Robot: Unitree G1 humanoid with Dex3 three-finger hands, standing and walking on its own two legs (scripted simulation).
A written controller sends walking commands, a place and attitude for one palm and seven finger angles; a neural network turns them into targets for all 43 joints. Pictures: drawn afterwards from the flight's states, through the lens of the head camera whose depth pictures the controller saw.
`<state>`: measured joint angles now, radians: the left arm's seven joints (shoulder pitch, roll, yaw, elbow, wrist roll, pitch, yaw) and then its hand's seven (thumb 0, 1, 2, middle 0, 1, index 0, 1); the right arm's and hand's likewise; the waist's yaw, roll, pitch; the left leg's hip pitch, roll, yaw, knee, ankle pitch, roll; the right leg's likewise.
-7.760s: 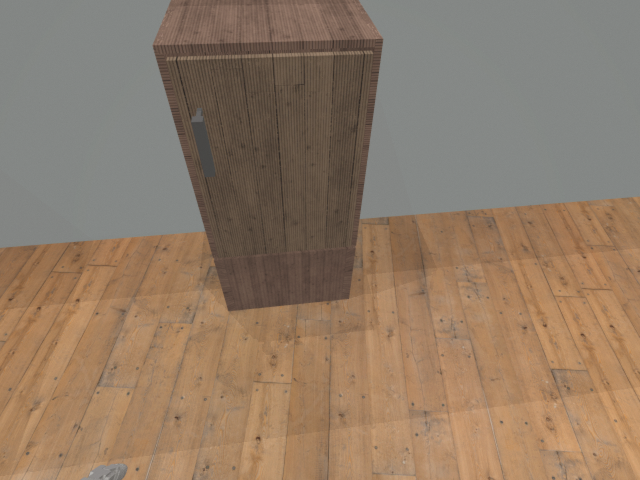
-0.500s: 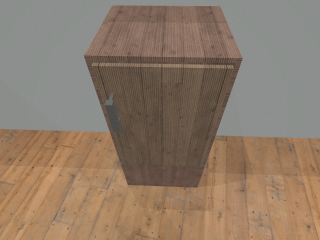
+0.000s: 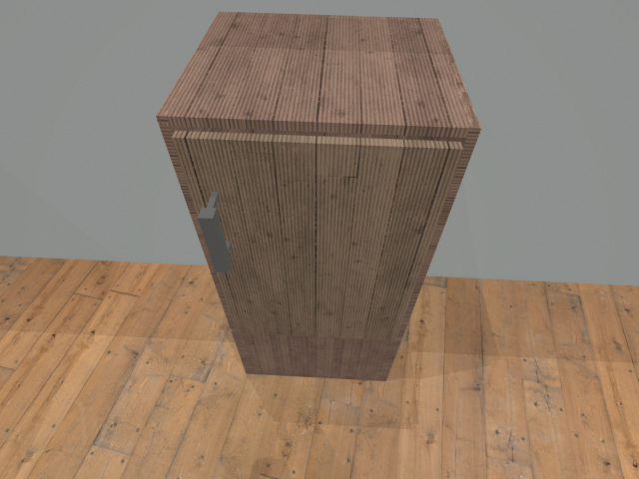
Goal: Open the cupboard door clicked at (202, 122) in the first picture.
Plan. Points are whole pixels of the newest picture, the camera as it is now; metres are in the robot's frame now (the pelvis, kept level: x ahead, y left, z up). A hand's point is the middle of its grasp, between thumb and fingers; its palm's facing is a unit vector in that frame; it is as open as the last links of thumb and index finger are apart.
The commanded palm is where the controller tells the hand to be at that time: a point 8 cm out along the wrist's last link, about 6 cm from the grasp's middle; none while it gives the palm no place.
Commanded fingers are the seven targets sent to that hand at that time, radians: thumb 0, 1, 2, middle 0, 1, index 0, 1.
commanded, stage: come to a stop and stand still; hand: left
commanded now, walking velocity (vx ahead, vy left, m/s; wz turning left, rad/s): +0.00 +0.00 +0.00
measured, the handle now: (218, 232) +0.49 +0.21 -0.02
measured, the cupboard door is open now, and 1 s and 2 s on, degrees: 0 0 0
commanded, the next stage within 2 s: look again from close up in 0.16 s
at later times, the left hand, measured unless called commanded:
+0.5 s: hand out of the picture +0.00 +0.16 -0.17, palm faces +0.02 -0.98 -0.20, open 7.3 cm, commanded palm none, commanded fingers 0.00 0.90 0.90 -0.20 -0.30 -0.20 -0.30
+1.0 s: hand out of the picture -0.01 +0.16 -0.17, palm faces +0.03 -0.98 -0.20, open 7.3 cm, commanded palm none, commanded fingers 0.00 0.90 0.90 -0.20 -0.30 -0.20 -0.30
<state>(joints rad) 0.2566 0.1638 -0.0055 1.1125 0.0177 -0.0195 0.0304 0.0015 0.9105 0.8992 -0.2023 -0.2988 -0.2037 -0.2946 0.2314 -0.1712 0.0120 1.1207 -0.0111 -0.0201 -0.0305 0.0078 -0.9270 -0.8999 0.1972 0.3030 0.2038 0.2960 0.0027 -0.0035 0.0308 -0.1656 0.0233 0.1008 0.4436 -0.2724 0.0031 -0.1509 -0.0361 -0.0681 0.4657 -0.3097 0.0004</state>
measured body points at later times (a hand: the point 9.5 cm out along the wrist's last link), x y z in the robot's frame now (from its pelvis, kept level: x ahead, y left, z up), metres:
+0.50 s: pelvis +0.00 -0.01 +0.00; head +0.01 -0.01 +0.45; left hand +0.00 +0.22 -0.16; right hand +0.01 -0.23 -0.16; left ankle -0.02 +0.11 -0.74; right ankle -0.04 -0.11 -0.74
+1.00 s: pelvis -0.01 -0.02 +0.00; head +0.00 -0.02 +0.45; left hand -0.01 +0.21 -0.16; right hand +0.00 -0.24 -0.16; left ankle -0.02 +0.11 -0.74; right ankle -0.04 -0.11 -0.74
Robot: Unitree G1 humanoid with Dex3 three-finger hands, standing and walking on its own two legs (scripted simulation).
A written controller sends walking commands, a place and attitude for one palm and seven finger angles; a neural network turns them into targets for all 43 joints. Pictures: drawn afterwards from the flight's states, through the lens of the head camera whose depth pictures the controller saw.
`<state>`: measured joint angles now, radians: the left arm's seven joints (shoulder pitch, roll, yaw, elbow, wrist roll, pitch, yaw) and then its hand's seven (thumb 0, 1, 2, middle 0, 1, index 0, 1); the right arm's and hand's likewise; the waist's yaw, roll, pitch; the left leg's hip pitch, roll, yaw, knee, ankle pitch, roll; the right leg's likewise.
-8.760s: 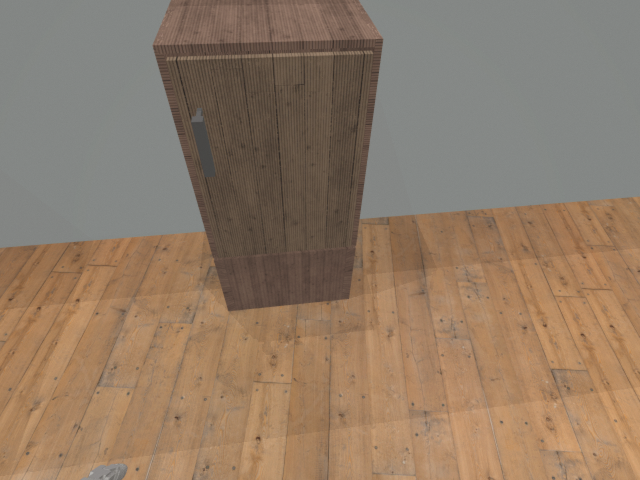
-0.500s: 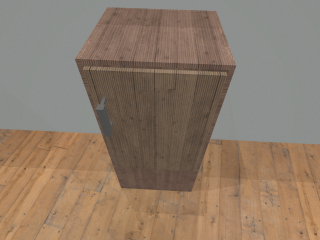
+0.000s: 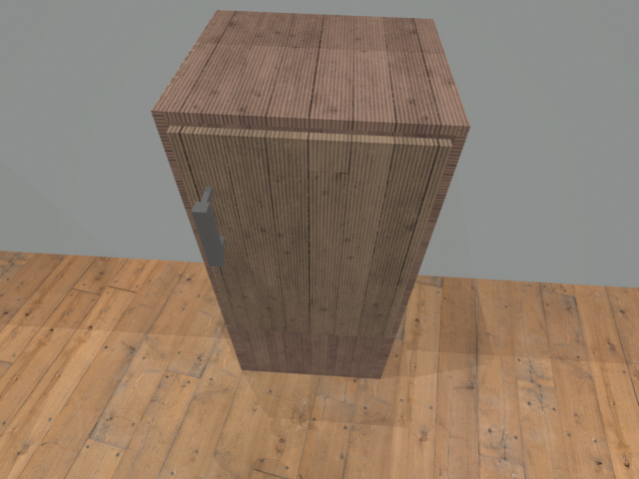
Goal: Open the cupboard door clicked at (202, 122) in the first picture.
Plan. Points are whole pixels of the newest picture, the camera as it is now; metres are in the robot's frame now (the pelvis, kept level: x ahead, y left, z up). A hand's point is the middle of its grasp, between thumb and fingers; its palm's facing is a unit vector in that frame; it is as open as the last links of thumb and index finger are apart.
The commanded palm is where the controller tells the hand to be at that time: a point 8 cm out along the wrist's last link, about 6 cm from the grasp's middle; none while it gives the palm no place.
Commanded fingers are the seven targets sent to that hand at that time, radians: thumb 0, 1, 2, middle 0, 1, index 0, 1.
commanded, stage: come to a stop and stand still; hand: left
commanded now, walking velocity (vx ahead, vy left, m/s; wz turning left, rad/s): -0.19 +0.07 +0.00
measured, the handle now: (212, 227) +0.50 +0.22 -0.02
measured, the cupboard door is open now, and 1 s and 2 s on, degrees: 0 0 0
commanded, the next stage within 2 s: look again from close up in 1.00 s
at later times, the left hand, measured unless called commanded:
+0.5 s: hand out of the picture -0.02 +0.17 -0.18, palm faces +0.04 -0.98 -0.18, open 7.3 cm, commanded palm none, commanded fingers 0.00 0.90 0.90 -0.20 -0.30 -0.20 -0.30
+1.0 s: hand out of the picture +0.04 +0.21 -0.18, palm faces +0.01 -0.97 -0.23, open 7.3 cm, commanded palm none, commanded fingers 0.00 0.90 0.90 -0.20 -0.30 -0.20 -0.30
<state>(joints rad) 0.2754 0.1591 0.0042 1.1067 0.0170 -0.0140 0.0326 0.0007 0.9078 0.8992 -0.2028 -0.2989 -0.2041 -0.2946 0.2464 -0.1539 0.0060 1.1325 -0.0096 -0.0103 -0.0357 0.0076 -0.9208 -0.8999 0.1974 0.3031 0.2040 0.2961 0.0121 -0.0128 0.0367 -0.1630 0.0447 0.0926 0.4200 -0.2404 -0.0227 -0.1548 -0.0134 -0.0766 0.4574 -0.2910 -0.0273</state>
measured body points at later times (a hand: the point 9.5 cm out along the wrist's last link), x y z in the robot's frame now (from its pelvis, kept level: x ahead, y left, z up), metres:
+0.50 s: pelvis -0.02 +0.00 +0.00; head -0.01 +0.01 +0.45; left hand -0.02 +0.23 -0.17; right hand -0.04 -0.21 -0.17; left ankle -0.01 +0.13 -0.74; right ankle -0.03 -0.10 -0.74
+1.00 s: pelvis +0.02 +0.03 -0.01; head +0.03 +0.02 +0.44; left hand +0.04 +0.26 -0.16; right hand +0.01 -0.18 -0.17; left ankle -0.01 +0.13 -0.74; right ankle -0.03 -0.10 -0.74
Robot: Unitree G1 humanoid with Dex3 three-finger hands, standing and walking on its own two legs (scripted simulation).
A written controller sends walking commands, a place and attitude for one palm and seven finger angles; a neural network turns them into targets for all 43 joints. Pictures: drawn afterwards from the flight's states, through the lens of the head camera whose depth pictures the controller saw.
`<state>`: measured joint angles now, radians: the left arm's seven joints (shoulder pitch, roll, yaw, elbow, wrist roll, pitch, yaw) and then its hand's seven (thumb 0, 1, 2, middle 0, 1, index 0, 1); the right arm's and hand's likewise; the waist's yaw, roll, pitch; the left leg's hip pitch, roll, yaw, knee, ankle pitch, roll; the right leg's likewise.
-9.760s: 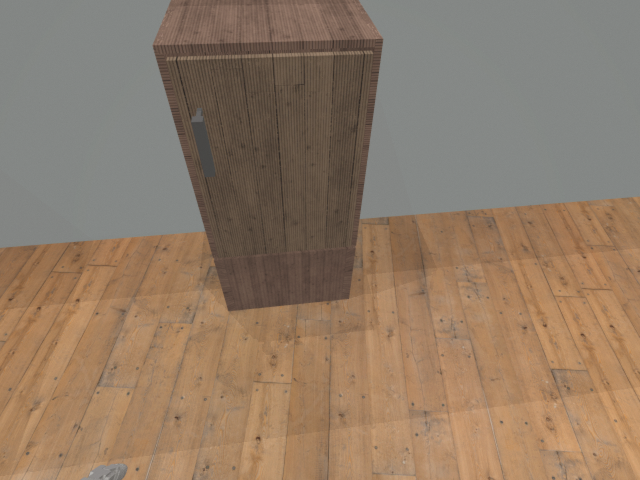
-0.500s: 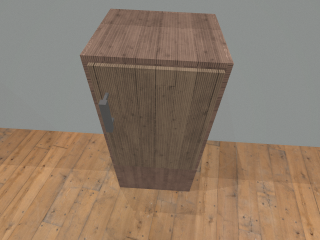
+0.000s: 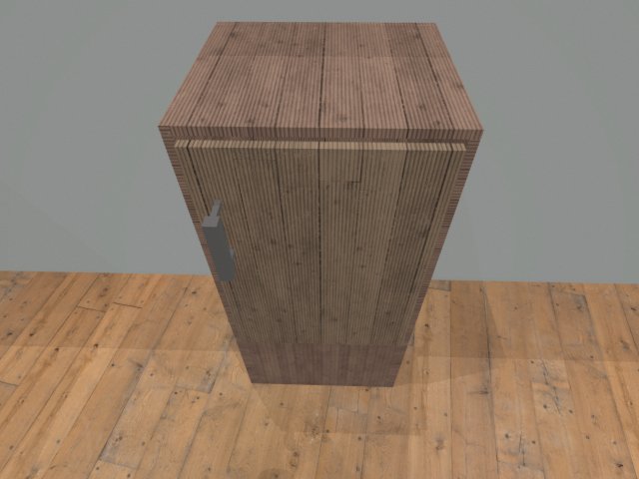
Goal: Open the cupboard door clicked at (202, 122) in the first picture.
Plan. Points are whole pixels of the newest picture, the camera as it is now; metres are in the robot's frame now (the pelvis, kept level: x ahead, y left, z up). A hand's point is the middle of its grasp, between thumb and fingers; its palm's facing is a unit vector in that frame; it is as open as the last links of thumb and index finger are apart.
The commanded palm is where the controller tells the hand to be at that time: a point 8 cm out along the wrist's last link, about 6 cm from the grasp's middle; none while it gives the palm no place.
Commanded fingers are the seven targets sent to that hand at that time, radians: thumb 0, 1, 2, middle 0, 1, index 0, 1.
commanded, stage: look again from close up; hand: left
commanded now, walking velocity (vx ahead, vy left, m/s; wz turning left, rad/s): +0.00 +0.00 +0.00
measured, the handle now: (222, 241) +0.48 +0.19 -0.01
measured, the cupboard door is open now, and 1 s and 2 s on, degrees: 0 0 0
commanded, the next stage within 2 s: shuffle to correct the standing spot in 0.58 s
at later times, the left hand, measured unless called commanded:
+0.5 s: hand out of the picture -0.01 +0.16 -0.17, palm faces +0.02 -0.98 -0.19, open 7.3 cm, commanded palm none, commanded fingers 0.00 0.90 0.90 -0.20 -0.30 -0.20 -0.30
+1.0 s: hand out of the picture -0.02 +0.16 -0.17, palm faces +0.01 -0.97 -0.24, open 7.3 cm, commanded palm none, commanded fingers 0.00 0.90 0.90 -0.20 -0.30 -0.20 -0.30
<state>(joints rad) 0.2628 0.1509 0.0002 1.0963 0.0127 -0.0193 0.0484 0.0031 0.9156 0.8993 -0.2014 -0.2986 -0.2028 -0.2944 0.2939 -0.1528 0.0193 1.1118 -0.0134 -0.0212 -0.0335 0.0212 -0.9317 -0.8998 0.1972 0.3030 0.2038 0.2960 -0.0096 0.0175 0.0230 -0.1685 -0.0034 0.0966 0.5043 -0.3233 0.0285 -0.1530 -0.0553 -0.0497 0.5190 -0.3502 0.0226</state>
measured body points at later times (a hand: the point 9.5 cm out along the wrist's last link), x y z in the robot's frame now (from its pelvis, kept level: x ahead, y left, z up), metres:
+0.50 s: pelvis -0.01 -0.01 +0.01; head +0.00 -0.01 +0.45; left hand -0.01 +0.21 -0.16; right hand +0.00 -0.23 -0.15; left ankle -0.03 +0.10 -0.73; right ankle -0.05 -0.13 -0.73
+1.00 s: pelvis -0.05 -0.02 +0.00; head -0.02 -0.03 +0.45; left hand -0.02 +0.21 -0.15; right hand -0.02 -0.25 -0.16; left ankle -0.03 +0.10 -0.73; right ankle -0.05 -0.13 -0.73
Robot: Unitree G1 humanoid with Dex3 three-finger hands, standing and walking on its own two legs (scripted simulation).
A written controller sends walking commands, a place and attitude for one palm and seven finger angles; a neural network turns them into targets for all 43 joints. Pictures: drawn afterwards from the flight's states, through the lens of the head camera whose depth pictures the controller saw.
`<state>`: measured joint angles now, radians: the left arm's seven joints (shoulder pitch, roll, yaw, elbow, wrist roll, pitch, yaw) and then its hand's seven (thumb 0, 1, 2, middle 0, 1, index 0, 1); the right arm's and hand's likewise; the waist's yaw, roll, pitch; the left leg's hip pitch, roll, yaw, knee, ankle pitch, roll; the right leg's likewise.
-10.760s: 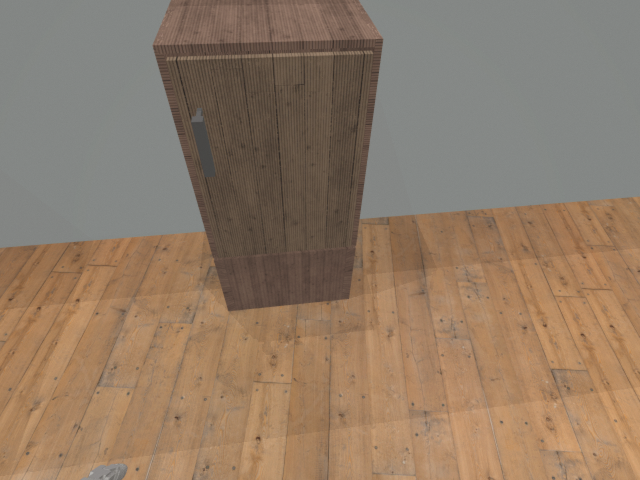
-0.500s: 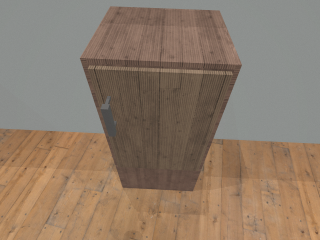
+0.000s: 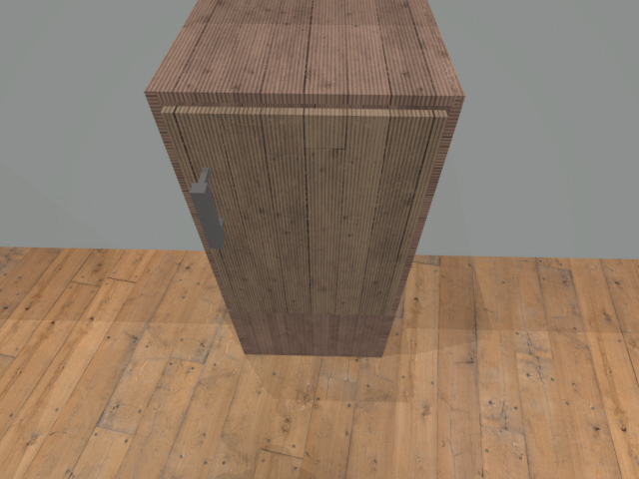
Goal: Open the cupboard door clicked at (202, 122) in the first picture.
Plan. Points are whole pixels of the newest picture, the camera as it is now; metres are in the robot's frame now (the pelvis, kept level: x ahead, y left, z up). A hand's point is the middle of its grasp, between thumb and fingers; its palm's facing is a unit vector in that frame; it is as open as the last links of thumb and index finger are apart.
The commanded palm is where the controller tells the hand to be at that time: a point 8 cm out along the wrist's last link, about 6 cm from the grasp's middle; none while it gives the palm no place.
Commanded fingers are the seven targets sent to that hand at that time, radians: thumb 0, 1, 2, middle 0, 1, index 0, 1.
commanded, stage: come to a stop and stand still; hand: left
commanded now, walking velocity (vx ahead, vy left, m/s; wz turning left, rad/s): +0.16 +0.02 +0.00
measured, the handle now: (211, 209) +0.52 +0.22 -0.01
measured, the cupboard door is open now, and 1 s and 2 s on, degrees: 0 0 0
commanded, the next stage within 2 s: look again from close up in 0.86 s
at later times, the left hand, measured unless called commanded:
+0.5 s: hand out of the picture +0.01 +0.19 -0.18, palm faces +0.01 -0.98 -0.18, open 7.4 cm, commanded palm none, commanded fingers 0.00 0.90 0.90 -0.20 -0.30 -0.20 -0.30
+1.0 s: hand out of the picture +0.08 +0.21 -0.17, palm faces +0.01 -0.98 -0.22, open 7.3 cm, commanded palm none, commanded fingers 0.00 0.90 0.90 -0.20 -0.30 -0.20 -0.30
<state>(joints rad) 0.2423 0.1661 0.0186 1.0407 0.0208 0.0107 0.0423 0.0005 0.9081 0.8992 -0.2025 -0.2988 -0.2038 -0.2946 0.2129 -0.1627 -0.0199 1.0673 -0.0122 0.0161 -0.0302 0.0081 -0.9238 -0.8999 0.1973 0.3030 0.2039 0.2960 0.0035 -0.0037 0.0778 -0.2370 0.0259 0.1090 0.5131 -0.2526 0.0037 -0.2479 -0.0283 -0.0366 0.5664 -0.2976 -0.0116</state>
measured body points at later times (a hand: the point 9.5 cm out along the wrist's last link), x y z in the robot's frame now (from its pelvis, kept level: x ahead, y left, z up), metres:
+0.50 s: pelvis +0.03 +0.03 +0.00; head +0.06 +0.03 +0.44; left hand +0.02 +0.25 -0.17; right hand +0.01 -0.18 -0.16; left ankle +0.01 +0.12 -0.73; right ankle +0.00 -0.11 -0.73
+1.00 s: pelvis +0.05 +0.03 +0.00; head +0.07 +0.03 +0.45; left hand +0.08 +0.26 -0.15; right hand +0.07 -0.19 -0.16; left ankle +0.01 +0.12 -0.73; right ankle +0.00 -0.11 -0.73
